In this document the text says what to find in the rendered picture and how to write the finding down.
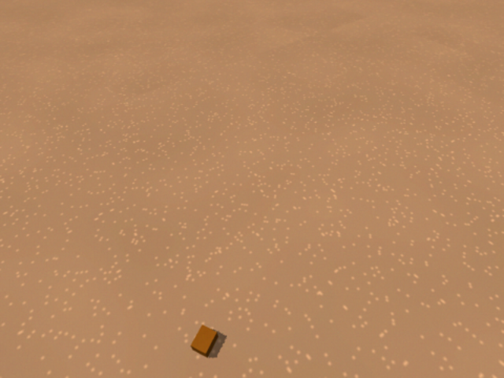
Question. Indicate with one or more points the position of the small box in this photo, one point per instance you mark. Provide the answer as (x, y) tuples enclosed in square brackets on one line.
[(204, 341)]

